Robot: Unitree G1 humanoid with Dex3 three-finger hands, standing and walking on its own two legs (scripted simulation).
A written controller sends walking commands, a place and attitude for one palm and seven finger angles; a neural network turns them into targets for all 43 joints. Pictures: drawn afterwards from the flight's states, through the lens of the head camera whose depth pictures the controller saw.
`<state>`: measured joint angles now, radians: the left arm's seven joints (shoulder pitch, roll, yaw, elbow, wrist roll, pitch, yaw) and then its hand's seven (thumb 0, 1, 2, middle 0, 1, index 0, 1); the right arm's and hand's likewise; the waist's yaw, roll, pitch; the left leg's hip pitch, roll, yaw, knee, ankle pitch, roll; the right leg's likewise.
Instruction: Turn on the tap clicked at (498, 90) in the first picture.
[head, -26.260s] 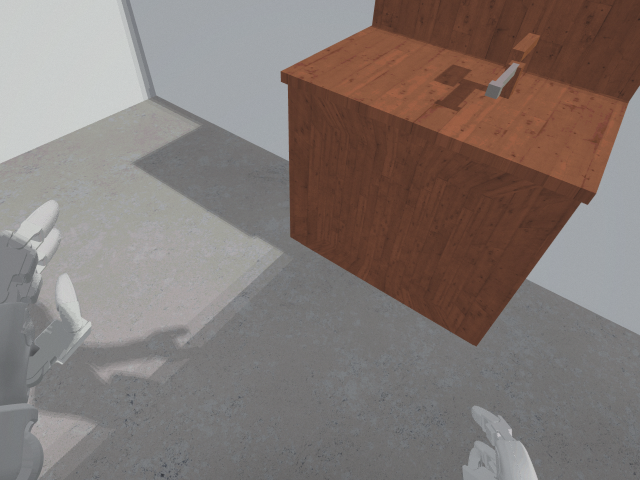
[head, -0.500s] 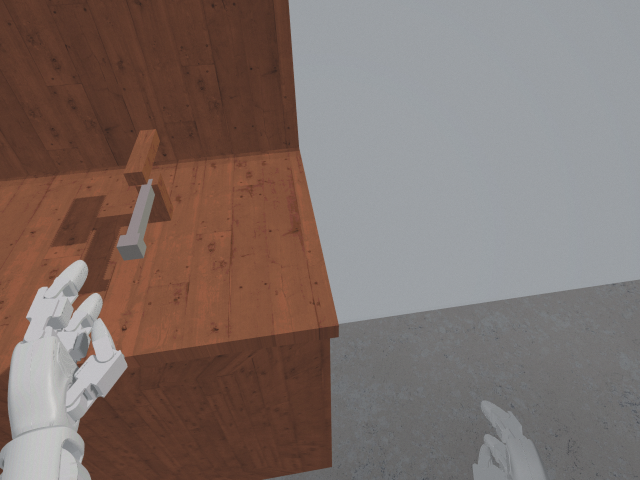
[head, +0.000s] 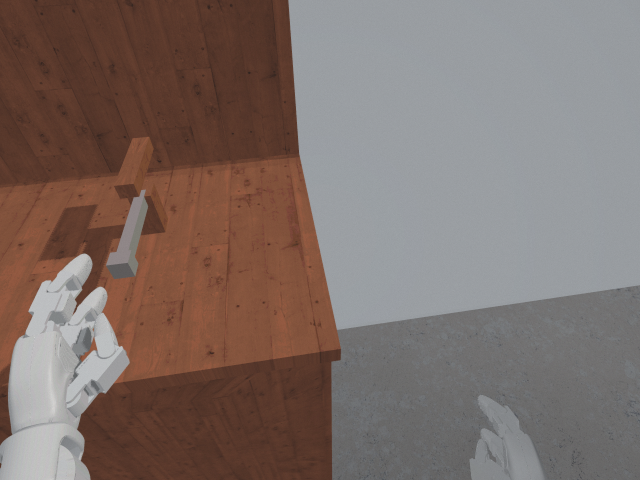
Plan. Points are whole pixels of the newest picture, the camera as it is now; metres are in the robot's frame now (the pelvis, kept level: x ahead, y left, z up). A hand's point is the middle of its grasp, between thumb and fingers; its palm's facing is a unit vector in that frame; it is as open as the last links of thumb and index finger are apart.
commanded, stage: reach beside the lever's end, fingers flat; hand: left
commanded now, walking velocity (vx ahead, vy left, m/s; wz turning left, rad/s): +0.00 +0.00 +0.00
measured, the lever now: (122, 264) +0.34 +0.33 +0.09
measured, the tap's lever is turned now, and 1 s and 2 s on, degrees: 0 0 0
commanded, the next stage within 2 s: none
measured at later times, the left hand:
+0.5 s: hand (124, 325) +0.22 +0.25 +0.13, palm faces +0.49 -0.87 -0.10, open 7.4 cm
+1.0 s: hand (108, 308) +0.25 +0.29 +0.12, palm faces +0.51 -0.86 -0.10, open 7.5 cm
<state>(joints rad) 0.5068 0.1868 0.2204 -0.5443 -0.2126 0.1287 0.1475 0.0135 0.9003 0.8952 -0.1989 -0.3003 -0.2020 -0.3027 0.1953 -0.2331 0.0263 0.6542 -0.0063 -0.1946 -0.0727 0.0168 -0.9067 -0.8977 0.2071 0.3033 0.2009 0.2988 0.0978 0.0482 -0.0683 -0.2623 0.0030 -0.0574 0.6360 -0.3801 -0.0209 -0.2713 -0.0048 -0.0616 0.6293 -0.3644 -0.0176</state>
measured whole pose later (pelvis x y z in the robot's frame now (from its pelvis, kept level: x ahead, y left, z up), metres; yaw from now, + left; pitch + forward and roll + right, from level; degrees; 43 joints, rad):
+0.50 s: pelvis -0.03 +0.00 +0.00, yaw -1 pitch -1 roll +0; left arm 0.21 0.23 0.28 -0.24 -0.21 0.15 0.18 0.01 0.90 0.90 -0.20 -0.30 -0.20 -0.30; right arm 0.17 -0.23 0.04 0.72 0.00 -0.17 -0.11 0.02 -0.91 -0.90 0.21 0.30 0.20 0.30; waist 0.06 0.05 -0.03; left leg -0.27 0.01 -0.05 0.60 -0.32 -0.03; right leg -0.28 0.01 -0.06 0.59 -0.30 -0.03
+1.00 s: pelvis -0.01 +0.00 +0.00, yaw -1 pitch +2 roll +0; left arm 0.13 0.27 0.40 -0.04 -0.23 0.04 0.08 0.01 0.90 0.90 -0.18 -0.25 -0.18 -0.25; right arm 0.18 -0.24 0.01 0.72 0.01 -0.18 -0.11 0.02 -0.91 -0.90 0.21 0.30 0.20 0.30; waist 0.06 0.04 -0.04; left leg -0.30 0.01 -0.04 0.62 -0.35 -0.02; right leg -0.32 0.00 -0.05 0.61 -0.33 -0.02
